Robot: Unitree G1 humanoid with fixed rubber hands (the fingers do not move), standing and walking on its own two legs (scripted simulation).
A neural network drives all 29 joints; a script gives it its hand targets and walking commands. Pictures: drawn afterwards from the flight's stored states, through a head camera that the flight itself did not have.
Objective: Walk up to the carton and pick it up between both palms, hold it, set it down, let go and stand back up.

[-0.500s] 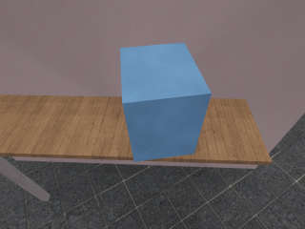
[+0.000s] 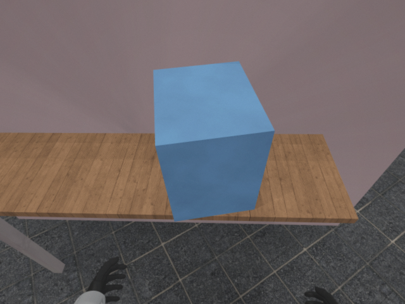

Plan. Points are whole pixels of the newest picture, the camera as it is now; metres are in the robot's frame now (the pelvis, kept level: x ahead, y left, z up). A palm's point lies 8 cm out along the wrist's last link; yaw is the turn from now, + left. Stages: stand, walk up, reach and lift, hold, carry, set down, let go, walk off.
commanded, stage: reach and lift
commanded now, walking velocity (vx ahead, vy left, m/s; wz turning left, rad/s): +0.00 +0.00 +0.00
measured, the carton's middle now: (206, 142) +0.48 +0.02 +0.04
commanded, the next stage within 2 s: none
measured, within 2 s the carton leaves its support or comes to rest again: neither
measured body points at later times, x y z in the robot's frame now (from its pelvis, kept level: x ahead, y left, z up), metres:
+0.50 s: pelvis -0.03 -0.02 +0.01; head -0.03 -0.02 +0.45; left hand +0.15 +0.23 -0.05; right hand +0.15 -0.24 -0.06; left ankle +0.01 +0.14 -0.73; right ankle +0.01 -0.11 -0.73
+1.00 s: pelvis -0.01 -0.02 +0.01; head -0.01 -0.03 +0.46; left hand +0.20 +0.19 +0.01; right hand +0.19 -0.24 -0.02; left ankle +0.01 +0.14 -0.73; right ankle +0.01 -0.11 -0.73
